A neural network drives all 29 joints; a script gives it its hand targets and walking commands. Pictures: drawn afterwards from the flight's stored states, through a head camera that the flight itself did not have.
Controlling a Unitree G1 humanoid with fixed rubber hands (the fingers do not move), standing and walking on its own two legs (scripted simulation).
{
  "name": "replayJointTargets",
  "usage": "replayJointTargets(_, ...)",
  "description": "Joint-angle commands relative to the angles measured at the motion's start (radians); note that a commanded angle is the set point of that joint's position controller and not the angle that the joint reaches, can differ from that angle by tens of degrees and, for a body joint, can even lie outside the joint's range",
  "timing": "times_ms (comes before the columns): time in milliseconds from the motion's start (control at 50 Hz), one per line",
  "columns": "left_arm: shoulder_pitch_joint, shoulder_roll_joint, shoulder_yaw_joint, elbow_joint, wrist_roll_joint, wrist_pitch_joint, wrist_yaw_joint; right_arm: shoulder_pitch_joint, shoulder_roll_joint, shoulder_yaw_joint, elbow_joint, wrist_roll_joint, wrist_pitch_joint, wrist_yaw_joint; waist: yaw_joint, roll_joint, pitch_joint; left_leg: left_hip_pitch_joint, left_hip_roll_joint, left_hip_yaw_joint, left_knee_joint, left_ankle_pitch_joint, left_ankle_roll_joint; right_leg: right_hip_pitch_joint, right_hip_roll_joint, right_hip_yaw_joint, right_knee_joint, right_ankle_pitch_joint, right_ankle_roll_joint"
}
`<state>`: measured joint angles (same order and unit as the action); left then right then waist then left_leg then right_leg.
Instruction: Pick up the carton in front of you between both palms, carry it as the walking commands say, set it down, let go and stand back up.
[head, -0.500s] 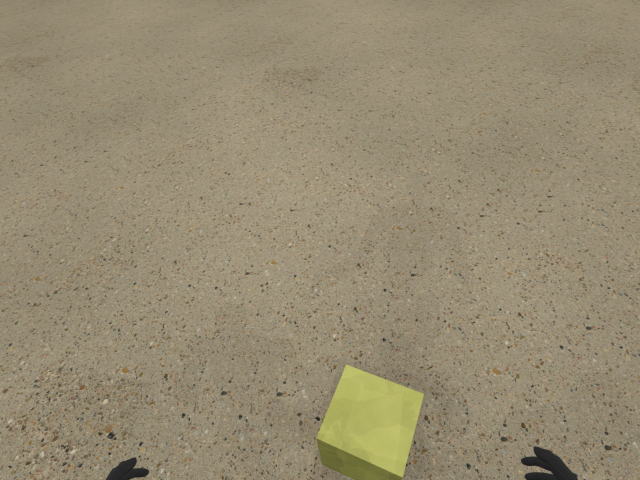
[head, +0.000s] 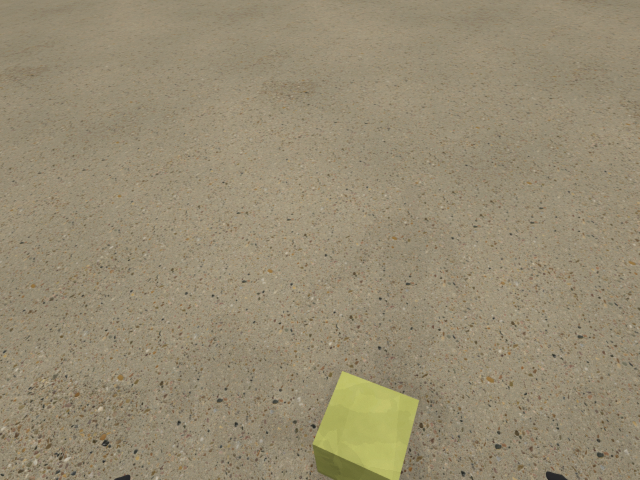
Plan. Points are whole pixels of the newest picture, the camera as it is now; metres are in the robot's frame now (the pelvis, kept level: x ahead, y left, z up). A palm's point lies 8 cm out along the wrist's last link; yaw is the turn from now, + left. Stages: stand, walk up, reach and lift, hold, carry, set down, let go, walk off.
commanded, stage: stand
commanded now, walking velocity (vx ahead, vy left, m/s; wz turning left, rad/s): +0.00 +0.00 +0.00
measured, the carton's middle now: (365, 438) +0.39 -0.07 -0.65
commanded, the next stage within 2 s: none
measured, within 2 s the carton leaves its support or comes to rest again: neither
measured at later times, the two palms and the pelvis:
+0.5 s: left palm out of the picture +0.08 +0.31 -0.09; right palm out of the picture +0.07 -0.30 -0.11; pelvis -0.02 +0.00 +0.00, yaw -1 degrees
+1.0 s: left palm out of the picture +0.08 +0.31 -0.09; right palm out of the picture +0.06 -0.31 -0.11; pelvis -0.02 +0.00 +0.00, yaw -1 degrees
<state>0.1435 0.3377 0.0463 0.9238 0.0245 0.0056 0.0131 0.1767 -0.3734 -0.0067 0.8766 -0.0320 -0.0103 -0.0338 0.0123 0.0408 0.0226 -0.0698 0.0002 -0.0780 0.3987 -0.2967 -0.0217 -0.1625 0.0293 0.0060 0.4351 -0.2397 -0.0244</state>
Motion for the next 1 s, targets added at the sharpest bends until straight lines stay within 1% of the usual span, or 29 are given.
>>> replayJointTargets(0, -0.034, 0.170, 0.032, -0.037, -0.001, -0.012, 0.003, -0.026, -0.147, -0.031, -0.037, 0.001, -0.013, -0.002, 0.001, -0.034, -0.027, -0.067, 0.085, -0.053, -0.060, 0.230, 0.025, 0.058, -0.118, 0.114, -0.070, 0.213, -0.006)
replayJointTargets(300, -0.050, 0.193, 0.019, 0.024, -0.005, -0.016, -0.003, -0.035, -0.164, -0.026, 0.025, 0.006, -0.017, 0.005, -0.001, -0.035, -0.012, -0.067, 0.093, -0.055, -0.095, 0.176, 0.030, 0.054, -0.124, 0.130, -0.102, 0.163, -0.009)
replayJointTargets(980, -0.081, 0.219, -0.002, 0.097, -0.013, -0.021, -0.003, -0.061, -0.187, -0.019, 0.106, 0.015, -0.013, 0.014, -0.005, -0.039, -0.022, -0.038, 0.107, -0.043, -0.120, 0.187, 0.032, 0.054, -0.133, 0.147, -0.118, 0.207, -0.010)
